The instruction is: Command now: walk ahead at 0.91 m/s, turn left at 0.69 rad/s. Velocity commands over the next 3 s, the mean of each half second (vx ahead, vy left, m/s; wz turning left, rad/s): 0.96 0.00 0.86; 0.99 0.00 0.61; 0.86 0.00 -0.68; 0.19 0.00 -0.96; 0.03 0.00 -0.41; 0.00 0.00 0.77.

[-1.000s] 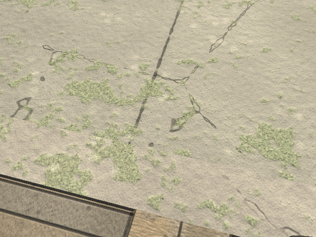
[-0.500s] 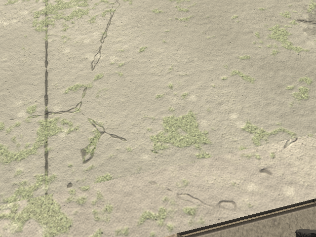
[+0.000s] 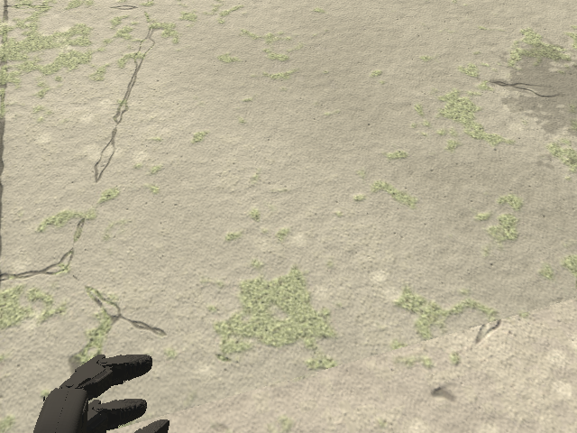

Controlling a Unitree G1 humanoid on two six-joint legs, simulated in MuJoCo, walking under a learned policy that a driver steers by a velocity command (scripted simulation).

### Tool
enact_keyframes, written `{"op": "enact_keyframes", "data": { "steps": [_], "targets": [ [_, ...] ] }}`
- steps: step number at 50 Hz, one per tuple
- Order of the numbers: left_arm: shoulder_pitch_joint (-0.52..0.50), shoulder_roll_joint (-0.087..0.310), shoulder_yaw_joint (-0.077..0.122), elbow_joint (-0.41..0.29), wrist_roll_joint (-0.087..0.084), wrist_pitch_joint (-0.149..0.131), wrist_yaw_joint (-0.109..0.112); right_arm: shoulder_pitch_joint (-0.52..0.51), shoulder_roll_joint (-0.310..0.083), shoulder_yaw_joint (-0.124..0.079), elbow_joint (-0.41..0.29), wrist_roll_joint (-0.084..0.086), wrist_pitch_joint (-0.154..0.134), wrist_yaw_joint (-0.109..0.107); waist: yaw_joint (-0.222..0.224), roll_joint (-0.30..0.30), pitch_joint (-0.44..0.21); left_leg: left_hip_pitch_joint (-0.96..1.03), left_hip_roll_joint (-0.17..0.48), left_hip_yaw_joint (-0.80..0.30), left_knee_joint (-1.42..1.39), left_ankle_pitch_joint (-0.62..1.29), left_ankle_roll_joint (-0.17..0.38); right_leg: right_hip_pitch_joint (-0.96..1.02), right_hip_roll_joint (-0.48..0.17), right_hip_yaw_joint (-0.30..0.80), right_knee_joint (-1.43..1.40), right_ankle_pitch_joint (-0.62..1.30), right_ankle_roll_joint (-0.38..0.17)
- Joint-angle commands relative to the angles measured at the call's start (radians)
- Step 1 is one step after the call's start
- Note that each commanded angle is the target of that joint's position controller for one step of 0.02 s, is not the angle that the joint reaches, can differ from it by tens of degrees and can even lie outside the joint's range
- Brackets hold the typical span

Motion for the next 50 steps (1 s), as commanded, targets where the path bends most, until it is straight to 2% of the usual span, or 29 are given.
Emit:
{"op": "enact_keyframes", "data": {
  "steps": [1, 2, 3, 6, 9, 12, 15, 17, 18, 19, 20, 21, 22, 23, 24, 25, 26, 28, 30, 33, 37, 38, 40, 41, 42, 43, 45, 47, 50],
  "targets": [
    [0.375, 0.161, 0.075, 0.053, 0.018, 0.013, 0.012, -0.211, -0.114, -0.017, -0.177, 0.016, -0.034, -0.004, 0.251, -0.211, -0.075, -0.770, 0.082, 0.088, 0.480, 0.096, 0.013, 0.676, -0.407, 0.531, -0.260, -0.402, -0.203],
    [0.346, 0.136, 0.066, 0.066, 0.028, 0.017, 0.013, -0.223, -0.104, -0.018, -0.169, -0.001, -0.024, 0.001, 0.221, -0.143, -0.022, -0.739, 0.108, 0.098, 0.481, 0.141, 0.013, 0.586, -0.366, 0.428, -0.288, -0.287, -0.194],
    [0.312, 0.106, 0.057, 0.084, 0.034, 0.020, 0.010, -0.257, -0.080, -0.016, -0.180, -0.008, -0.014, 0.009, 0.189, -0.145, 0.054, -0.731, 0.134, 0.095, 0.463, 0.168, 0.015, 0.496, -0.332, 0.331, -0.314, -0.174, -0.186],
    [0.245, 0.069, 0.050, 0.116, 0.024, 0.012, 0.007, -0.289, -0.022, -0.001, -0.209, -0.003, 0.024, 0.031, 0.123, -0.132, 0.123, -0.704, 0.166, 0.097, 0.461, 0.209, 0.011, 0.350, -0.303, 0.127, -0.368, 0.062, -0.156],
    [0.175, 0.113, 0.059, 0.130, 0.024, 0.001, 0.015, -0.347, -0.037, 0.005, -0.245, -0.014, 0.028, 0.044, 0.079, -0.106, 0.173, -0.644, 0.159, 0.122, 0.313, 0.359, -0.009, 0.237, -0.271, -0.056, -0.435, 0.187, -0.136],
    [0.229, 0.175, 0.072, 0.165, 0.019, -0.003, 0.020, -0.482, -0.047, 0.011, -0.274, -0.028, 0.015, 0.072, 0.124, -0.014, 0.207, -0.504, 0.110, 0.243, 0.033, 0.514, 0.031, 0.238, -0.236, -0.196, -0.478, 0.307, -0.101],
    [0.293, 0.275, 0.088, 0.190, 0.028, 0.015, 0.026, -0.500, -0.111, -0.015, -0.292, -0.012, 0.007, 0.088, 0.086, -0.097, 0.115, -0.309, -0.034, 0.376, -0.072, 0.456, 0.099, 0.392, -0.255, -0.246, -0.309, 1.073, -0.075],
    [0.260, 0.336, 0.101, 0.171, 0.026, 0.043, 0.032, -0.252, -0.209, -0.065, -0.247, 0.004, 0.023, 0.084, -0.071, -0.187, -0.051, -0.014, -0.105, 0.391, -0.055, 0.329, 0.151, 0.408, -0.286, -0.242, 0.060, 1.442, -0.076],
    [0.217, 0.327, 0.097, 0.142, 0.019, 0.041, 0.032, 0.002, -0.287, -0.108, -0.178, 0.000, 0.039, 0.072, -0.197, -0.147, -0.163, 0.362, -0.108, 0.327, -0.136, 0.377, 0.201, 0.220, -0.259, -0.227, 0.372, 1.341, -0.062],
    [0.251, 0.183, 0.055, 0.143, 0.032, 0.021, 0.025, 0.063, -0.306, -0.111, -0.125, 0.008, 0.057, 0.050, -0.145, 0.064, -0.133, 0.602, -0.015, 0.125, -0.146, 0.338, 0.238, -0.101, -0.103, -0.190, 0.789, 0.158, -0.017],
    [0.382, 0.073, 0.008, 0.052, 0.017, -0.025, 0.011, -0.050, -0.384, -0.107, -0.197, -0.026, 0.032, 0.051, 0.042, 0.336, -0.323, 0.811, 0.210, -0.518, -0.361, 0.044, 0.461, -0.431, 0.049, 0.007, 1.126, -0.358, 0.003],
    [0.236, 0.208, 0.024, 0.025, -0.005, -0.063, 0.004, -0.036, -0.297, -0.100, -0.225, -0.036, 0.016, 0.049, -0.061, 0.132, -0.386, 0.782, 0.242, -0.697, -0.564, -0.232, 0.427, -0.490, 0.000, 0.159, 1.060, -0.217, -0.038],
    [0.137, 0.218, 0.028, -0.008, -0.034, -0.073, 0.009, -0.058, -0.280, -0.095, -0.214, -0.047, -0.004, 0.047, -0.032, 0.023, -0.191, 0.606, 0.234, -0.666, -0.644, -0.227, 0.374, -0.515, -0.026, 0.138, 0.973, -0.153, -0.053],
    [0.131, 0.196, 0.022, 0.004, -0.017, -0.072, 0.019, -0.127, -0.265, -0.089, -0.215, -0.048, -0.022, 0.051, 0.041, -0.135, -0.081, 0.399, 0.206, -0.593, -0.651, -0.122, 0.342, -0.445, -0.067, 0.143, 0.873, -0.097, -0.050],
    [0.156, 0.180, 0.022, 0.025, 0.008, -0.060, 0.024, -0.200, -0.240, -0.080, -0.226, -0.056, -0.031, 0.051, 0.100, -0.149, -0.022, 0.240, 0.152, -0.482, -0.636, 0.011, 0.327, -0.359, -0.097, 0.152, 0.801, -0.071, -0.038],
    [0.205, 0.183, 0.027, 0.040, 0.013, -0.041, 0.020, -0.246, -0.217, -0.071, -0.235, -0.068, -0.034, 0.045, 0.148, -0.086, 0.005, 0.134, 0.110, -0.407, -0.646, 0.075, 0.333, -0.300, -0.113, 0.163, 0.762, -0.057, -0.020],
    [0.210, 0.188, 0.030, 0.047, 0.019, -0.024, 0.019, -0.265, -0.187, -0.063, -0.230, -0.058, -0.033, 0.040, 0.160, -0.061, 0.041, 0.059, 0.078, -0.346, -0.662, 0.123, 0.333, -0.279, -0.124, 0.152, 0.705, -0.060, 0.000],
    [0.143, 0.167, 0.025, 0.025, 0.041, -0.007, 0.019, -0.253, -0.161, -0.052, -0.208, -0.032, -0.032, 0.023, 0.150, -0.056, 0.102, -0.084, 0.021, -0.218, -0.686, 0.232, 0.313, -0.225, -0.123, 0.098, 0.544, -0.008, 0.034],
    [-0.001, 0.116, 0.009, -0.033, 0.058, -0.012, 0.015, -0.233, -0.168, -0.053, -0.182, -0.025, -0.028, 0.003, 0.103, -0.032, 0.148, -0.194, -0.045, -0.128, -0.671, 0.359, 0.279, -0.162, -0.079, 0.040, 0.335, 0.191, 0.060],
    [-0.118, 0.082, 0.006, -0.079, 0.030, -0.023, 0.002, -0.166, -0.199, -0.068, -0.142, -0.017, -0.018, -0.005, 0.024, 0.008, 0.105, -0.241, -0.056, -0.136, -0.664, 0.265, 0.212, 0.029, -0.006, 0.014, 0.080, 0.418, 0.066],
    [-0.135, 0.175, 0.048, -0.091, -0.019, -0.032, 0.002, -0.149, -0.183, -0.074, -0.109, -0.005, -0.012, -0.018, 0.040, 0.080, 0.083, 0.028, 0.012, -0.262, -0.537, 0.278, 0.172, 0.016, -0.022, 0.113, -0.061, 0.347, 0.057],
    [-0.074, 0.203, 0.064, -0.078, -0.025, -0.035, 0.003, -0.153, -0.186, -0.078, -0.105, -0.012, -0.004, -0.019, 0.078, 0.094, 0.047, 0.086, 0.029, -0.272, -0.466, 0.405, 0.158, 0.065, -0.021, 0.107, -0.051, 0.281, 0.042],
    [0.338, 0.255, 0.097, 0.008, -0.028, -0.019, 0.016, -0.205, -0.156, -0.055, -0.113, -0.075, 0.006, 0.000, 0.291, 0.121, -0.211, 0.075, 0.010, -0.157, -0.046, 0.735, 0.101, 0.455, -0.072, 0.049, 0.074, 0.184, -0.020],
    [0.470, 0.303, 0.098, 0.053, 0.014, -0.016, 0.012, -0.022, -0.007, -0.020, -0.117, -0.063, 0.001, 0.006, 0.204, -0.207, -0.377, -0.232, -0.107, -0.085, 0.374, 0.262, 0.055, 0.818, -0.270, 0.456, 0.040, -0.174, -0.168],
    [0.501, 0.301, 0.100, 0.101, 0.023, -0.016, -0.018, 0.066, -0.008, 0.007, -0.114, 0.006, -0.009, 0.008, 0.173, -0.572, -0.422, -0.452, -0.131, -0.019, 0.588, -0.048, 0.029, 0.872, -0.400, 0.972, -0.236, -0.577, -0.263],
    [0.436, 0.195, 0.077, 0.078, 0.009, -0.009, -0.017, -0.067, -0.100, -0.002, -0.121, 0.010, -0.008, 0.006, 0.215, -0.382, -0.243, -0.531, -0.062, 0.006, 0.611, 0.022, 0.045, 0.749, -0.357, 0.940, -0.292, -0.654, -0.243],
    [0.364, 0.175, 0.069, 0.093, 0.025, 0.010, -0.017, -0.338, -0.128, -0.001, -0.182, -0.042, -0.037, 0.014, 0.210, -0.054, -0.027, -0.501, -0.018, 0.066, 0.505, 0.088, 0.060, 0.462, -0.257, 0.683, -0.296, -0.308, -0.232],
    [0.325, 0.141, 0.054, 0.104, 0.026, 0.006, -0.021, -0.392, -0.098, 0.002, -0.208, -0.059, -0.058, 0.021, 0.146, -0.073, 0.015, -0.427, 0.028, 0.051, 0.336, 0.109, 0.064, 0.334, -0.182, 0.567, -0.308, -0.121, -0.244],
    [0.335, 0.120, 0.044, 0.130, -0.010, 0.007, -0.016, -0.409, -0.072, 0.016, -0.223, -0.067, -0.068, 0.027, 0.099, -0.098, 0.060, -0.389, 0.045, 0.058, 0.095, 0.082, 0.026, 0.239, -0.178, 0.519, -0.343, -0.049, -0.286]
  ]
}}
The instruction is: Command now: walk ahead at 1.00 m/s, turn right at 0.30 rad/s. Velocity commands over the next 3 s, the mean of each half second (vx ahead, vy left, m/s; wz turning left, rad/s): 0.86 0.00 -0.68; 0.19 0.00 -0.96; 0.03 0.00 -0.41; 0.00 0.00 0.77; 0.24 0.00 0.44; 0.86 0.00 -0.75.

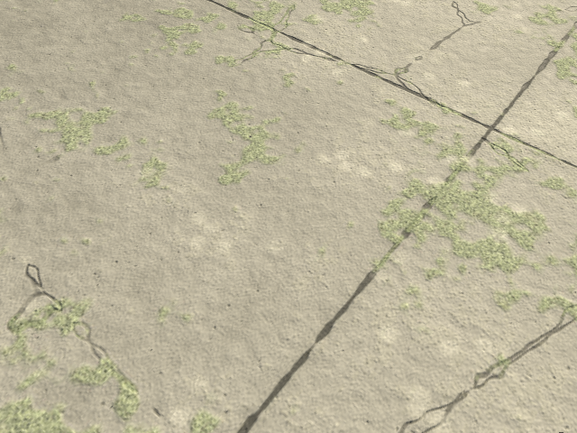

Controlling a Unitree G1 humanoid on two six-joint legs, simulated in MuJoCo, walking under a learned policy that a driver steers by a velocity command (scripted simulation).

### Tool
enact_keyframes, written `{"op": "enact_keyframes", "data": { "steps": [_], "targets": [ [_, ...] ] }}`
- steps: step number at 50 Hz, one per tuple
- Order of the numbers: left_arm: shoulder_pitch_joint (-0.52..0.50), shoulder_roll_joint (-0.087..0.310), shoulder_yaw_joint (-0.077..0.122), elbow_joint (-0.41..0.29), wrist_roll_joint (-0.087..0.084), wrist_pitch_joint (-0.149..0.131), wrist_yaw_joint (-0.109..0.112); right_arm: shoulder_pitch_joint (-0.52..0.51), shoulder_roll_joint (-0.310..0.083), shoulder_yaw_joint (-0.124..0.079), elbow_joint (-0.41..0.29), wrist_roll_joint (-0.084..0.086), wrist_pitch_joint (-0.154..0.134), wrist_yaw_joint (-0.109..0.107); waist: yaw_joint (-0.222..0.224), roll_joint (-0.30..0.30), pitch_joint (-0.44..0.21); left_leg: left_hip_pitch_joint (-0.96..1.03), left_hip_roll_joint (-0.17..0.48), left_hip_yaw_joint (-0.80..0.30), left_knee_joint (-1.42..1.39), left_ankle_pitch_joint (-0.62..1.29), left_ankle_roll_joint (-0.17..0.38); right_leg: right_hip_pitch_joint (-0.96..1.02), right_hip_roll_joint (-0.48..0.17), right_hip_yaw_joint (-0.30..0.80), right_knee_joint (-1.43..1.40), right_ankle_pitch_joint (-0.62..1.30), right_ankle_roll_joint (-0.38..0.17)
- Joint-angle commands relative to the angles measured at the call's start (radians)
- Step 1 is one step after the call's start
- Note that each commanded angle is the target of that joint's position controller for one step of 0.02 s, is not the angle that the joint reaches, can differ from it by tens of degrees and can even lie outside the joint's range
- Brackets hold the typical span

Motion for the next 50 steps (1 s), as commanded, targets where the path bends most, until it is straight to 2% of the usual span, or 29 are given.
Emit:
{"op": "enact_keyframes", "data": {
  "steps": [1, 4, 8, 10, 11, 12, 13, 14, 15, 16, 17, 19, 21, 23, 24, 26, 28, 29, 30, 31, 32, 33, 34, 35, 37, 40, 42, 45, 50],
  "targets": [
    [-0.072, 0.103, 0.016, -0.081, -0.028, -0.021, 0.010, -0.064, -0.035, 0.004, -0.108, -0.019, -0.039, 0.010, -0.070, -0.081, 0.019, -0.126, 0.064, -0.060, -0.254, 0.040, -0.033, 0.030, -0.258, 0.420, -0.250, -0.088, -0.231],
    [-0.083, 0.154, 0.034, -0.086, -0.036, -0.011, 0.027, -0.152, -0.038, 0.009, -0.125, -0.014, -0.057, 0.026, -0.053, -0.080, 0.039, 0.138, 0.016, -0.020, -0.468, 0.331, -0.067, -0.179, -0.223, 0.332, -0.281, -0.064, -0.186],
    [0.000, 0.132, 0.029, -0.056, -0.047, 0.006, 0.030, -0.164, -0.094, -0.026, -0.130, 0.009, -0.051, 0.009, -0.058, -0.092, 0.031, 0.316, -0.001, -0.023, -0.581, 0.342, -0.080, -0.152, -0.223, 0.328, -0.207, -0.039, -0.129],
    [0.001, 0.126, 0.023, -0.049, -0.034, 0.012, 0.024, -0.030, -0.145, -0.063, -0.112, 0.015, -0.050, -0.009, -0.152, -0.080, -0.065, 0.509, 0.007, -0.016, -0.615, 0.255, -0.050, -0.149, -0.163, 0.271, 0.050, 0.176, -0.076],
    [-0.039, 0.090, 0.007, -0.078, -0.011, 0.012, 0.021, 0.188, -0.196, -0.086, -0.081, 0.012, -0.045, -0.022, -0.262, -0.022, -0.221, 0.773, 0.141, -0.136, -0.593, 0.116, 0.001, -0.288, -0.118, 0.202, 0.365, 0.133, -0.037],
    [0.080, -0.038, -0.033, -0.114, -0.049, 0.000, 0.026, 0.327, -0.278, -0.103, -0.046, -0.006, -0.026, -0.019, -0.218, 0.300, -0.423, 1.043, 0.406, -0.642, -0.733, -0.287, 0.150, -0.546, -0.032, 0.092, 0.737, -0.293, 0.006],
    [0.065, 0.007, -0.034, -0.119, -0.084, 0.006, 0.042, 0.292, -0.230, -0.096, -0.038, 0.002, -0.018, -0.010, -0.206, 0.336, -0.346, 0.960, 0.436, -0.847, -0.846, -0.504, 0.159, -0.696, -0.106, 0.053, 0.924, -0.280, 0.009],
    [-0.038, 0.061, -0.020, -0.120, -0.071, 0.012, 0.048, 0.246, -0.162, -0.083, -0.038, 0.011, -0.016, -0.014, -0.218, 0.220, -0.183, 0.836, 0.402, -0.708, -0.861, -0.400, 0.132, -0.759, -0.142, 0.025, 0.987, -0.200, 0.009],
    [-0.092, 0.069, -0.016, -0.122, -0.050, 0.019, 0.047, 0.223, -0.126, -0.074, -0.019, 0.002, -0.011, -0.017, -0.200, 0.111, -0.106, 0.734, 0.374, -0.549, -0.858, -0.225, 0.121, -0.745, -0.184, 0.003, 0.987, -0.148, 0.008],
    [-0.142, 0.066, -0.010, -0.131, -0.031, 0.027, 0.041, 0.180, -0.084, -0.063, -0.007, -0.019, -0.005, -0.017, -0.170, 0.057, -0.031, 0.612, 0.332, -0.412, -0.871, -0.011, 0.118, -0.699, -0.209, 0.003, 0.942, -0.119, 0.014],
    [-0.164, 0.047, -0.006, -0.146, -0.026, 0.040, 0.033, 0.129, -0.052, -0.055, 0.002, -0.036, -0.003, -0.019, -0.128, 0.070, 0.025, 0.506, 0.301, -0.289, -0.882, 0.185, 0.111, -0.650, -0.234, 0.010, 0.911, -0.115, 0.021],
    [-0.184, 0.017, -0.008, -0.178, -0.033, 0.070, 0.024, 0.039, -0.033, -0.057, 0.010, -0.018, -0.005, -0.020, -0.069, 0.093, 0.057, 0.397, 0.286, -0.105, -0.879, 0.538, 0.091, -0.602, -0.262, -0.005, 0.822, -0.162, 0.046],
    [-0.220, 0.010, -0.016, -0.213, -0.017, 0.072, 0.009, -0.041, -0.081, -0.070, 0.006, -0.002, -0.009, -0.027, -0.041, 0.076, 0.067, 0.317, 0.270, 0.017, -0.917, 0.664, 0.082, -0.542, -0.254, -0.042, 0.632, -0.044, 0.065],
    [-0.213, 0.023, -0.015, -0.199, 0.003, 0.061, -0.020, -0.081, -0.137, -0.085, 0.006, 0.010, -0.009, -0.039, -0.036, 0.044, 0.005, 0.278, 0.200, 0.154, -0.908, 0.662, 0.045, -0.344, -0.209, -0.102, 0.379, 0.220, 0.053],
    [-0.213, 0.035, -0.009, -0.192, 0.002, 0.060, -0.033, -0.067, -0.159, -0.091, 0.015, 0.012, -0.010, -0.044, -0.042, 0.040, -0.023, 0.288, 0.192, 0.189, -0.891, 0.688, 0.030, -0.268, -0.175, -0.137, 0.322, 0.282, 0.047],
    [-0.194, 0.089, 0.013, -0.190, -0.002, 0.073, -0.047, -0.045, -0.211, -0.105, 0.027, 0.030, -0.012, -0.045, -0.018, 0.040, -0.069, 0.344, 0.199, 0.222, -0.786, 0.858, 0.006, -0.158, -0.117, -0.175, 0.275, 0.286, 0.008],
    [-0.061, 0.181, 0.057, -0.165, 0.000, 0.088, -0.043, -0.036, -0.245, -0.117, 0.019, 0.050, -0.001, -0.038, 0.066, 0.036, -0.155, 0.349, 0.200, 0.230, -0.522, 1.010, -0.014, 0.041, -0.047, -0.201, 0.251, 0.234, -0.051],
    [0.068, 0.235, 0.088, -0.137, -0.005, 0.095, -0.030, -0.029, -0.222, -0.108, 0.012, 0.046, 0.002, -0.032, 0.136, -0.012, -0.213, 0.242, 0.173, 0.224, -0.283, 0.880, -0.043, 0.248, -0.032, -0.171, 0.229, 0.280, -0.088],
    [0.029, 0.255, 0.085, -0.136, -0.024, 0.099, -0.008, 0.054, -0.097, -0.073, 0.026, 0.008, 0.007, -0.016, 0.071, -0.240, -0.165, 0.051, 0.042, 0.216, 0.031, -0.051, -0.096, 0.361, -0.108, -0.035, 0.176, 0.523, -0.139],
    [-0.124, 0.341, 0.072, -0.244, 0.017, 0.082, -0.001, 0.252, -0.059, -0.049, 0.008, -0.020, 0.005, 0.001, -0.098, -0.434, -0.300, -0.166, -0.087, 0.086, 0.394, -0.382, -0.136, 0.491, -0.354, 0.472, 0.167, 0.862, -0.361],
    [-0.141, 0.303, 0.073, -0.295, 0.029, 0.071, -0.018, 0.227, -0.206, -0.063, -0.009, -0.008, 0.002, 0.007, -0.019, -0.260, -0.500, -0.194, -0.072, -0.084, 0.431, -0.267, -0.115, 0.529, -0.428, 0.692, -0.027, 0.444, -0.413],
    [-0.182, 0.285, 0.070, -0.299, 0.014, 0.062, -0.025, 0.105, -0.241, -0.070, -0.035, 0.010, 0.006, 0.001, -0.017, -0.120, -0.380, -0.214, -0.044, -0.087, 0.336, -0.161, -0.093, 0.407, -0.378, 0.653, -0.094, 0.173, -0.354],
    [-0.225, 0.256, 0.066, -0.292, -0.007, 0.059, -0.020, 0.056, -0.218, -0.068, -0.040, 0.001, 0.017, -0.015, -0.049, -0.016, -0.252, -0.224, -0.011, -0.083, 0.241, -0.096, -0.095, 0.270, -0.325, 0.588, -0.108, 0.065, -0.294],
    [-0.254, 0.235, 0.058, -0.296, -0.009, 0.059, -0.013, 0.050, -0.208, -0.063, -0.033, -0.009, 0.029, -0.027, -0.075, -0.001, -0.205, -0.187, 0.006, -0.094, 0.176, -0.070, -0.099, 0.164, -0.298, 0.544, -0.101, 0.119, -0.273],
    [-0.300, 0.227, 0.057, -0.302, 0.011, 0.070, 0.005, 0.055, -0.209, -0.068, -0.018, -0.017, 0.048, -0.031, -0.105, -0.024, -0.169, -0.074, 0.014, -0.098, 0.049, -0.059, -0.113, 0.007, -0.238, 0.427, -0.095, 0.302, -0.247],
    [-0.287, 0.229, 0.060, -0.282, 0.004, 0.090, 0.038, 0.023, -0.141, -0.053, -0.014, -0.029, 0.053, -0.036, -0.100, -0.015, -0.203, -0.025, -0.019, -0.077, -0.091, -0.012, -0.155, -0.057, -0.191, 0.348, -0.042, 0.548, -0.234],
    [-0.292, 0.232, 0.061, -0.281, -0.006, 0.114, 0.058, -0.005, -0.125, -0.049, -0.020, -0.019, 0.064, -0.036, -0.095, -0.025, -0.223, -0.021, -0.042, -0.085, -0.160, 0.066, -0.176, -0.066, -0.169, 0.360, -0.039, 0.454, -0.209],
    [-0.312, 0.216, 0.059, -0.284, -0.012, 0.138, 0.073, -0.063, -0.114, -0.048, -0.034, -0.010, 0.073, -0.033, -0.080, -0.085, -0.183, 0.000, -0.065, -0.099, -0.280, 0.156, -0.178, -0.106, -0.125, 0.389, -0.048, 0.180, -0.159],
    [-0.303, 0.191, 0.061, -0.278, -0.010, 0.143, 0.064, -0.097, -0.133, -0.063, -0.047, -0.003, 0.048, -0.023, -0.057, -0.186, -0.146, 0.124, -0.080, -0.123, -0.538, 0.148, -0.151, -0.082, -0.107, 0.495, 0.004, 0.097, -0.122]
  ]
}}
Over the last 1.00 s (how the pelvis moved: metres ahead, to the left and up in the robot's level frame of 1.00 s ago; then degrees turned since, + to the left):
0.79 0.27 0.01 45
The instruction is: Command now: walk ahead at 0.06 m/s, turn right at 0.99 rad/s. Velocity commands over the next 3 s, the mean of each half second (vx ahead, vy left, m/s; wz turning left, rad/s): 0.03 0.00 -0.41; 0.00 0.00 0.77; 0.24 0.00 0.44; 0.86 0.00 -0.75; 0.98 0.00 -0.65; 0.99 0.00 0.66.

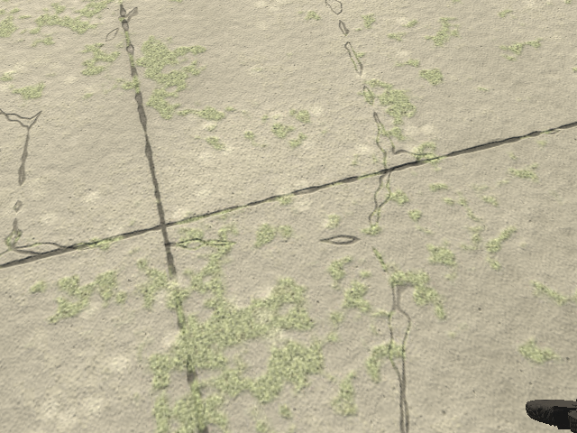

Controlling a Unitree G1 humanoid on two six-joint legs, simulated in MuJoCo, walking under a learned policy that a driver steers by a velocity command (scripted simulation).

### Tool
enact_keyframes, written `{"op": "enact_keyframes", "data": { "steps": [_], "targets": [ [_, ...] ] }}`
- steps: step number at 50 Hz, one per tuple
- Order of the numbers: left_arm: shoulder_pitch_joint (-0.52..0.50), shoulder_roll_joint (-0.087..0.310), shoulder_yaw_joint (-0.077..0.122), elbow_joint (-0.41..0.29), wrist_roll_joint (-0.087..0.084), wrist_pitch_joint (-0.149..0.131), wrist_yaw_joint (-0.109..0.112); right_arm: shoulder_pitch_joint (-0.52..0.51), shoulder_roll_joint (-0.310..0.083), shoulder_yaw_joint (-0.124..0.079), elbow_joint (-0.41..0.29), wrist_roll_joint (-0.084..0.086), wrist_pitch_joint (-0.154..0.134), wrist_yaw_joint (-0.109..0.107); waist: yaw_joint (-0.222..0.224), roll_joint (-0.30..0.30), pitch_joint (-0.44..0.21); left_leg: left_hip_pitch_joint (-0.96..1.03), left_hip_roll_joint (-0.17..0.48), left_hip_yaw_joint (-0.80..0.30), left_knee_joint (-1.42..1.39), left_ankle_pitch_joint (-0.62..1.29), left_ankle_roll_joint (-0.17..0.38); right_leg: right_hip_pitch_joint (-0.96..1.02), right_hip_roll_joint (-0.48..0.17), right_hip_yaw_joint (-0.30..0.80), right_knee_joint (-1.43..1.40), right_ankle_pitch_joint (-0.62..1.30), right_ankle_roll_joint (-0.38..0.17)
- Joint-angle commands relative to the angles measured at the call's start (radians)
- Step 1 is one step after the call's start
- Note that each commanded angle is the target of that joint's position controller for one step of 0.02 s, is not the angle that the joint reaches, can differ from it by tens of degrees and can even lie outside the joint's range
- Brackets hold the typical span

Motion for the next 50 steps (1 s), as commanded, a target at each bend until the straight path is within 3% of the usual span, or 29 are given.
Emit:
{"op": "enact_keyframes", "data": {
  "steps": [1, 2, 3, 4, 5, 6, 7, 8, 11, 13, 16, 18, 21, 22, 23, 24, 25, 28, 33, 38, 39, 40, 41, 42, 43, 44, 45, 47, 50],
  "targets": [
    [-0.033, 0.128, 0.042, -0.076, -0.002, -0.011, -0.002, 0.020, -0.110, -0.043, -0.057, 0.008, -0.027, 0.006, -0.023, -0.194, -0.158, 0.186, -0.016, 0.031, -0.176, 0.030, 0.021, 0.076, -0.213, 0.297, -0.085, 0.043, -0.101],
    [-0.044, 0.114, 0.038, -0.077, -0.009, -0.010, -0.004, 0.055, -0.116, -0.051, -0.044, 0.010, -0.032, 0.007, -0.045, -0.181, -0.155, 0.267, 0.012, 0.043, -0.299, 0.130, 0.041, 0.052, -0.182, 0.286, -0.029, -0.028, -0.073],
    [0.033, 0.056, 0.023, -0.063, -0.009, -0.008, -0.009, 0.055, -0.151, -0.061, -0.048, 0.002, -0.026, 0.002, -0.010, -0.050, -0.202, 0.398, 0.171, -0.053, -0.360, 0.167, 0.108, -0.012, -0.111, 0.191, 0.127, -0.344, -0.025],
    [0.073, 0.042, 0.017, -0.081, -0.011, -0.008, -0.011, 0.024, -0.213, -0.067, -0.070, -0.027, -0.008, -0.006, 0.037, 0.186, -0.182, 0.458, 0.365, -0.288, -0.389, 0.260, 0.247, -0.194, 0.016, -0.024, 0.314, -0.515, 0.028],
    [0.077, 0.143, 0.044, -0.084, -0.004, -0.020, -0.018, 0.039, -0.179, -0.068, -0.068, -0.047, -0.006, -0.005, 0.025, 0.227, -0.172, 0.395, 0.445, -0.399, -0.422, 0.175, 0.325, -0.254, -0.067, -0.061, 0.499, -0.454, 0.071],
    [0.065, 0.197, 0.060, -0.062, -0.010, -0.019, -0.021, 0.001, -0.130, -0.055, -0.086, -0.037, -0.004, -0.010, 0.018, 0.168, -0.136, 0.361, 0.395, -0.301, -0.418, 0.078, 0.313, -0.261, -0.121, -0.090, 0.570, -0.368, 0.095],
    [0.070, 0.192, 0.064, -0.041, -0.011, -0.010, -0.017, -0.029, -0.102, -0.049, -0.094, -0.024, 0.004, -0.019, 0.018, 0.127, -0.109, 0.337, 0.325, -0.190, -0.411, 0.001, 0.274, -0.271, -0.144, -0.116, 0.616, -0.297, 0.111],
    [0.089, 0.172, 0.060, -0.029, -0.005, 0.000, -0.012, -0.043, -0.095, -0.045, -0.100, -0.012, 0.012, -0.030, 0.017, 0.116, -0.101, 0.332, 0.293, -0.123, -0.405, 0.010, 0.256, -0.286, -0.157, -0.147, 0.692, -0.251, 0.125],
    [0.051, 0.102, 0.030, -0.042, -0.002, -0.003, -0.010, 0.019, -0.084, -0.034, -0.081, -0.018, 0.026, -0.034, -0.029, 0.089, -0.093, 0.309, 0.255, -0.012, -0.417, 0.142, 0.292, -0.260, -0.183, -0.236, 0.716, -0.224, 0.149],
    [0.015, 0.060, 0.010, -0.049, 0.006, -0.015, -0.003, 0.077, -0.091, -0.033, -0.056, -0.017, 0.031, -0.023, -0.060, 0.098, -0.117, 0.364, 0.257, -0.015, -0.406, 0.173, 0.321, -0.231, -0.182, -0.224, 0.607, -0.265, 0.153],
    [0.030, -0.009, -0.022, -0.017, 0.030, -0.025, -0.007, 0.043, -0.071, -0.021, -0.045, -0.001, 0.027, 0.007, -0.042, 0.146, -0.142, 0.324, 0.233, -0.002, -0.401, 0.101, 0.304, -0.039, -0.217, -0.250, 0.286, -0.312, 0.139],
    [0.028, 0.019, -0.013, 0.007, 0.026, -0.029, -0.011, 0.082, -0.117, -0.034, -0.029, 0.016, 0.031, 0.020, -0.057, 0.193, -0.112, 0.302, 0.226, -0.045, -0.387, 0.081, 0.302, 0.038, -0.181, -0.294, 0.108, -0.270, 0.137],
    [0.085, 0.071, 0.007, 0.042, 0.013, -0.034, -0.009, 0.131, -0.165, -0.050, -0.016, 0.048, 0.033, 0.017, -0.021, 0.167, -0.116, 0.231, 0.215, -0.120, -0.342, 0.140, 0.252, 0.226, -0.170, -0.276, -0.180, -0.063, 0.056],
    [0.129, 0.111, 0.016, 0.046, 0.022, -0.032, -0.001, 0.124, -0.134, -0.042, -0.024, 0.044, 0.022, 0.019, -0.003, 0.109, -0.160, 0.136, 0.190, -0.102, -0.286, 0.087, 0.201, 0.356, -0.272, -0.216, -0.160, 0.003, 0.015],
    [0.121, 0.195, 0.039, 0.060, 0.045, -0.022, 0.007, 0.114, -0.069, -0.029, -0.058, 0.041, 0.006, 0.025, -0.029, -0.142, -0.160, -0.020, 0.078, 0.069, -0.145, -0.048, 0.131, 0.377, -0.431, -0.087, -0.133, 0.094, -0.079],
    [0.084, 0.165, 0.040, 0.054, 0.059, -0.021, 0.005, 0.091, -0.086, -0.034, -0.062, 0.042, -0.001, 0.023, 0.001, -0.253, -0.151, -0.057, 0.027, 0.194, 0.026, -0.244, 0.088, 0.302, -0.549, 0.001, -0.193, 0.184, -0.175],
    [0.039, 0.110, 0.022, 0.030, 0.070, -0.030, 0.008, 0.094, -0.130, -0.055, -0.057, 0.038, 0.004, 0.020, 0.006, -0.223, -0.133, -0.087, 0.052, 0.190, 0.240, -0.338, 0.058, 0.275, -0.593, 0.007, -0.211, 0.304, -0.214],
    [-0.086, 0.042, 0.002, 0.015, 0.031, -0.060, 0.016, 0.188, -0.097, -0.067, -0.019, 0.033, 0.061, 0.003, -0.051, -0.175, -0.086, -0.151, 0.102, 0.169, 0.446, -0.247, 0.007, 0.268, -0.517, -0.173, -0.192, 0.391, -0.151],
    [-0.059, 0.076, 0.022, 0.042, 0.032, -0.046, 0.017, 0.102, -0.034, -0.038, -0.101, 0.036, 0.075, 0.039, 0.001, -0.162, -0.097, -0.064, 0.138, 0.255, 0.200, -0.126, -0.006, 0.292, -0.493, -0.320, -0.173, 0.364, -0.140],
    [-0.067, 0.121, 0.047, 0.063, -0.012, -0.060, -0.014, 0.169, -0.084, -0.065, -0.130, 0.033, 0.093, 0.056, -0.039, -0.151, -0.127, 0.144, 0.089, 0.336, -0.068, -0.044, 0.080, 0.253, -0.540, -0.391, -0.039, 0.377, -0.081],
    [-0.044, 0.098, 0.044, 0.079, -0.017, -0.068, -0.022, 0.221, -0.106, -0.080, -0.118, 0.029, 0.097, 0.044, -0.064, -0.104, -0.141, 0.259, 0.059, 0.326, -0.158, 0.047, 0.115, 0.193, -0.505, -0.444, 0.070, 0.334, -0.030],
    [0.000, 0.070, 0.038, 0.088, 0.001, -0.077, -0.030, 0.306, -0.197, -0.115, -0.108, 0.028, 0.094, 0.022, -0.093, 0.067, -0.174, 0.472, 0.112, 0.170, -0.239, 0.391, 0.184, 0.013, -0.419, -0.504, 0.304, 0.145, 0.054],
    [-0.056, -0.006, 0.008, 0.008, 0.053, -0.084, -0.029, 0.311, -0.349, -0.142, -0.137, 0.011, 0.080, 0.009, -0.071, 0.380, -0.198, 0.631, 0.393, -0.324, -0.279, 0.702, 0.411, -0.358, -0.226, -0.475, 0.608, -0.512, 0.155],
    [-0.150, 0.036, 0.014, 0.002, 0.051, -0.084, -0.022, 0.330, -0.278, -0.122, -0.148, -0.013, 0.049, 0.025, -0.147, 0.214, -0.304, 0.617, 0.443, -0.386, -0.327, 0.581, 0.492, -0.383, -0.207, -0.250, 0.741, -0.565, 0.141],
    [-0.178, 0.055, 0.019, -0.005, 0.025, -0.084, -0.017, 0.291, -0.248, -0.109, -0.142, -0.009, 0.030, 0.026, -0.124, 0.151, -0.243, 0.562, 0.407, -0.303, -0.346, 0.463, 0.455, -0.397, -0.223, -0.220, 0.754, -0.491, 0.113],
    [-0.163, 0.058, 0.022, 0.010, 0.021, -0.084, -0.009, 0.237, -0.220, -0.104, -0.140, 0.014, 0.023, 0.017, -0.088, 0.083, -0.188, 0.508, 0.345, -0.238, -0.353, 0.339, 0.396, -0.394, -0.244, -0.209, 0.699, -0.398, 0.097],
    [-0.153, 0.074, 0.028, 0.019, 0.030, -0.083, 0.001, 0.172, -0.192, -0.094, -0.153, 0.033, 0.030, 0.007, -0.060, 0.061, -0.151, 0.457, 0.310, -0.199, -0.356, 0.288, 0.353, -0.386, -0.255, -0.205, 0.629, -0.318, 0.094],
    [-0.117, 0.069, 0.030, 0.042, 0.035, -0.081, -0.002, 0.099, -0.179, -0.084, -0.181, 0.023, 0.046, -0.014, -0.020, 0.088, -0.154, 0.348, 0.245, -0.139, -0.357, 0.310, 0.323, -0.275, -0.220, -0.219, 0.569, -0.213, 0.110],
    [-0.099, 0.033, 0.016, 0.063, 0.027, -0.083, -0.009, 0.112, -0.190, -0.089, -0.182, 0.021, 0.057, -0.028, -0.024, 0.082, -0.174, 0.335, 0.209, -0.147, -0.345, 0.268, 0.317, -0.226, -0.173, -0.215, 0.408, -0.155, 0.137]
  ]
}}
Over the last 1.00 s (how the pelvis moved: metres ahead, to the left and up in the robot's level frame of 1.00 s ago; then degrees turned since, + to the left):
0.60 -0.07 -0.01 -52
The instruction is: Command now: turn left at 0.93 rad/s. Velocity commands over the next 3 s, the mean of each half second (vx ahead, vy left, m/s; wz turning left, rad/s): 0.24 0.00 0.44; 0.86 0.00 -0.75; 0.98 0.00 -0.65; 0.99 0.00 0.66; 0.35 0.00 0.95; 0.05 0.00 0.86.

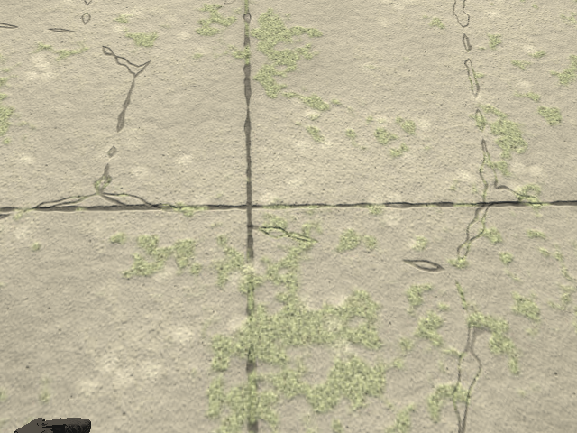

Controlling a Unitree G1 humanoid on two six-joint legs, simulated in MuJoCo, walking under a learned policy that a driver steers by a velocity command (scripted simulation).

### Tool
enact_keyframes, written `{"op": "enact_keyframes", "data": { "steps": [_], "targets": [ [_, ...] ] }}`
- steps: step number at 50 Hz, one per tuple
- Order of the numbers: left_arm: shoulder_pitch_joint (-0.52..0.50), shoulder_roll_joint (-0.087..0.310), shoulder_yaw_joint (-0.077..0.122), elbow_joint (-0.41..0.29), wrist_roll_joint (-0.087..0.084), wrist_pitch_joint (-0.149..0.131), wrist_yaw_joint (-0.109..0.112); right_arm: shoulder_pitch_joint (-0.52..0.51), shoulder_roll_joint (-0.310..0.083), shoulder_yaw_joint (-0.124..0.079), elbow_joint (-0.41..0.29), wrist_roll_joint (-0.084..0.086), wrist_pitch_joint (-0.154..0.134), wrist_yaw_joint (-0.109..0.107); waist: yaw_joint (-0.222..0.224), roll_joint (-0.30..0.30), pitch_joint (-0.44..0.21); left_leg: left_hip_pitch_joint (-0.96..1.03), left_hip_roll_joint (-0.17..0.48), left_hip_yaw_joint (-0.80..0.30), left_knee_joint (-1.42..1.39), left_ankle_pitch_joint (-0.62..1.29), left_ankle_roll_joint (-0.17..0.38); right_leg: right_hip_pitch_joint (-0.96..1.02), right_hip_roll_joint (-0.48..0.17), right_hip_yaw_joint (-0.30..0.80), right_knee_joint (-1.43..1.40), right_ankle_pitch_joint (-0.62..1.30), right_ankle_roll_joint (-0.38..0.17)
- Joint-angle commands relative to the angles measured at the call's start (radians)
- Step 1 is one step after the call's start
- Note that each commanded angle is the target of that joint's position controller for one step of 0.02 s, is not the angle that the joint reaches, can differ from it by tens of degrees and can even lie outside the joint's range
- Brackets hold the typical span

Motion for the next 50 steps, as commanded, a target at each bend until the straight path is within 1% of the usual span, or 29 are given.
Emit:
{"op": "enact_keyframes", "data": {
  "steps": [1, 4, 8, 10, 11, 12, 13, 14, 15, 16, 17, 19, 22, 25, 27, 28, 29, 30, 31, 32, 34, 37, 40, 44, 45, 47, 48, 49, 50],
  "targets": [
    [-0.005, 0.054, 0.010, -0.051, -0.004, -0.014, -0.001, -0.048, -0.178, -0.054, -0.084, 0.004, -0.006, -0.021, 0.016, 0.118, -0.175, 0.151, 0.201, -0.293, -0.128, 0.200, 0.155, -0.009, 0.035, 0.030, -0.137, 0.071, 0.020],
    [-0.022, 0.060, 0.010, -0.049, -0.008, -0.017, -0.008, -0.058, -0.187, -0.059, -0.090, 0.005, 0.001, -0.022, 0.007, 0.153, -0.161, 0.111, 0.182, -0.358, -0.118, 0.094, 0.142, 0.040, 0.058, 0.049, -0.249, 0.086, 0.021],
    [-0.024, 0.083, 0.019, -0.049, -0.016, -0.034, -0.019, -0.068, -0.186, -0.062, -0.098, 0.008, 0.009, -0.013, -0.003, 0.198, -0.162, 0.116, 0.168, -0.461, -0.086, 0.117, 0.128, 0.113, 0.073, 0.071, -0.381, 0.069, 0.001],
    [0.010, 0.099, 0.029, -0.038, -0.021, -0.045, -0.024, -0.089, -0.179, -0.061, -0.106, 0.013, 0.012, -0.011, 0.013, 0.213, -0.169, 0.116, 0.147, -0.500, -0.057, 0.146, 0.109, 0.198, 0.067, 0.070, -0.502, 0.092, -0.014],
    [0.066, 0.105, 0.033, -0.016, -0.018, -0.048, -0.027, -0.118, -0.162, -0.052, -0.109, 0.014, 0.014, -0.011, 0.042, 0.211, -0.192, 0.125, 0.133, -0.461, -0.008, 0.164, 0.085, 0.268, 0.041, 0.044, -0.602, 0.192, -0.027],
    [0.101, 0.123, 0.036, -0.004, -0.009, -0.049, -0.027, -0.078, -0.114, -0.033, -0.100, 0.011, 0.014, -0.012, 0.032, 0.148, -0.253, 0.066, 0.088, -0.397, 0.056, -0.062, 0.052, 0.410, -0.041, 0.084, -0.665, 0.248, -0.061],
    [0.084, 0.149, 0.032, -0.023, 0.003, -0.041, -0.024, -0.006, -0.022, 0.001, -0.085, -0.006, 0.012, -0.006, -0.008, -0.077, -0.261, -0.080, -0.035, -0.238, 0.244, -0.392, 0.003, 0.521, -0.214, 0.325, -0.756, -0.003, -0.141],
    [0.145, 0.189, 0.040, -0.001, 0.033, -0.046, -0.034, -0.005, -0.048, -0.001, -0.104, 0.005, -0.006, -0.006, 0.000, -0.261, -0.169, -0.278, -0.096, -0.140, 0.455, -0.432, -0.029, 0.482, -0.306, 0.635, -0.878, -0.401, -0.281],
    [0.116, 0.145, 0.024, -0.014, 0.014, -0.058, -0.040, 0.007, -0.097, -0.007, -0.078, 0.001, -0.025, -0.008, 0.004, -0.218, -0.092, -0.338, -0.032, -0.141, 0.556, -0.368, -0.048, 0.434, -0.337, 0.686, -0.909, -0.505, -0.317],
    [0.109, 0.118, 0.014, -0.012, -0.013, -0.059, -0.034, -0.018, -0.135, -0.017, -0.064, -0.011, -0.040, -0.002, 0.004, -0.163, -0.038, -0.349, 0.009, -0.091, 0.568, -0.290, -0.063, 0.408, -0.307, 0.604, -0.898, -0.428, -0.297],
    [0.137, 0.126, 0.013, -0.008, -0.030, -0.056, -0.027, -0.043, -0.131, -0.016, -0.055, -0.025, -0.057, 0.004, 0.017, -0.128, -0.044, -0.345, 0.038, -0.040, 0.566, -0.235, -0.078, 0.424, -0.267, 0.550, -0.891, -0.360, -0.276],
    [0.212, 0.138, 0.008, 0.004, -0.042, -0.053, -0.017, -0.120, -0.080, 0.000, -0.068, -0.033, -0.097, 0.016, 0.058, -0.089, -0.038, -0.302, 0.053, 0.005, 0.488, -0.135, -0.092, 0.411, -0.206, 0.474, -0.894, -0.221, -0.259],
    [0.247, 0.131, 0.007, -0.001, -0.045, -0.047, -0.002, -0.165, -0.010, 0.022, -0.074, -0.015, -0.138, 0.020, 0.057, -0.148, -0.040, -0.120, -0.002, 0.059, 0.225, -0.138, -0.106, 0.333, -0.118, 0.382, -0.884, -0.103, -0.248],
    [0.218, 0.137, 0.009, -0.022, -0.055, -0.032, 0.001, -0.152, -0.005, 0.014, -0.065, 0.010, -0.157, 0.023, 0.018, -0.185, -0.042, 0.084, -0.033, 0.058, 0.004, -0.116, -0.109, 0.236, -0.085, 0.389, -0.835, -0.058, -0.251],
    [0.194, 0.107, 0.001, -0.042, -0.061, -0.024, -0.002, -0.095, -0.029, -0.002, -0.038, 0.031, -0.160, 0.017, -0.019, -0.131, -0.058, 0.270, 0.007, 0.062, -0.165, 0.055, -0.088, 0.142, -0.062, 0.393, -0.767, -0.067, -0.217],
    [0.175, 0.074, -0.009, -0.057, -0.060, -0.029, -0.008, -0.014, -0.056, -0.014, -0.015, 0.036, -0.159, 0.007, -0.052, -0.108, -0.095, 0.444, 0.073, 0.043, -0.162, 0.062, -0.073, 0.023, -0.042, 0.365, -0.685, -0.080, -0.182],
    [0.176, 0.000, -0.031, -0.068, -0.056, -0.039, -0.018, 0.131, -0.087, -0.023, 0.008, 0.030, -0.155, -0.004, -0.112, -0.020, -0.198, 0.685, 0.226, -0.080, -0.139, -0.024, -0.034, -0.140, 0.012, 0.275, -0.436, -0.167, -0.125],
    [0.183, -0.050, -0.050, -0.126, -0.079, -0.061, -0.022, 0.179, -0.173, -0.041, 0.018, -0.008, -0.140, -0.002, -0.104, 0.191, -0.240, 0.748, 0.464, -0.382, -0.181, -0.309, 0.078, -0.349, 0.039, 0.135, -0.206, -0.152, -0.094],
    [0.150, 0.000, -0.046, -0.148, -0.089, -0.070, -0.020, 0.150, -0.169, -0.049, 0.031, -0.022, -0.140, 0.007, -0.095, 0.212, -0.179, 0.658, 0.533, -0.494, -0.228, -0.470, 0.136, -0.456, -0.078, 0.088, -0.036, -0.095, -0.080],
    [0.131, 0.043, -0.035, -0.138, -0.080, -0.067, -0.023, 0.133, -0.110, -0.032, 0.029, -0.019, -0.142, 0.008, -0.095, 0.183, -0.120, 0.615, 0.482, -0.433, -0.241, -0.469, 0.121, -0.498, -0.103, 0.060, 0.064, -0.037, -0.075],
    [0.152, 0.038, -0.029, -0.117, -0.055, -0.051, -0.033, 0.124, -0.054, -0.012, 0.047, -0.022, -0.141, 0.011, -0.071, 0.143, -0.059, 0.546, 0.402, -0.262, -0.262, -0.319, 0.089, -0.521, -0.133, 0.026, 0.196, 0.054, -0.073],
    [0.115, 0.007, -0.036, -0.129, -0.055, -0.041, -0.051, 0.130, -0.046, -0.005, 0.084, -0.029, -0.148, 0.012, -0.050, 0.115, 0.020, 0.410, 0.337, -0.062, -0.322, -0.111, 0.070, -0.495, -0.161, 0.010, 0.271, 0.181, -0.069],
    [0.054, 0.001, -0.041, -0.148, -0.059, -0.036, -0.058, 0.102, -0.034, 0.002, 0.113, -0.036, -0.155, 0.014, -0.028, 0.107, 0.090, 0.294, 0.287, 0.117, -0.371, 0.045, 0.055, -0.433, -0.153, -0.014, 0.188, 0.304, -0.052],
    [-0.100, -0.026, -0.060, -0.185, -0.054, -0.045, -0.095, 0.155, -0.076, -0.004, 0.162, -0.025, -0.153, 0.013, -0.065, 0.044, 0.149, 0.285, 0.278, 0.271, -0.419, 0.212, 0.020, -0.276, -0.125, -0.143, -0.129, 0.415, -0.111],
    [-0.115, -0.026, -0.061, -0.191, -0.058, -0.049, -0.105, 0.155, -0.103, -0.008, 0.169, -0.026, -0.148, 0.013, -0.053, 0.049, 0.147, 0.305, 0.282, 0.306, -0.397, 0.406, 0.010, -0.211, -0.096, -0.183, -0.200, 0.399, -0.140],
    [-0.101, 0.027, -0.039, -0.200, -0.066, -0.049, -0.110, 0.180, -0.175, -0.021, 0.181, -0.030, -0.133, 0.006, -0.001, 0.128, 0.062, 0.412, 0.308, 0.332, -0.252, 1.037, -0.002, -0.077, 0.000, -0.265, -0.232, 0.323, -0.188],
    [-0.026, 0.065, -0.021, -0.190, -0.070, -0.044, -0.110, 0.173, -0.209, -0.028, 0.178, -0.031, -0.119, 0.000, 0.061, 0.177, -0.004, 0.456, 0.327, 0.337, -0.115, 1.279, -0.003, 0.010, 0.040, -0.279, -0.228, 0.255, -0.211],
    [0.136, 0.124, 0.009, -0.155, -0.074, -0.034, -0.107, 0.149, -0.234, -0.034, 0.164, -0.030, -0.107, -0.002, 0.154, 0.207, -0.102, 0.423, 0.341, 0.333, 0.093, 1.405, 0.005, 0.212, 0.073, -0.279, -0.221, 0.202, -0.240],
    [0.394, 0.212, 0.056, -0.086, -0.071, -0.019, -0.095, 0.111, -0.231, -0.033, 0.138, -0.021, -0.110, -0.004, 0.281, 0.174, -0.225, 0.240, 0.319, 0.319, 0.386, 1.324, -0.004, 0.596, 0.089, -0.223, -0.299, 0.243, -0.291]
  ]
}}
Over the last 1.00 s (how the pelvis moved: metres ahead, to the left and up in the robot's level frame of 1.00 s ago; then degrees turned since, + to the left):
0.05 0.08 0.01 16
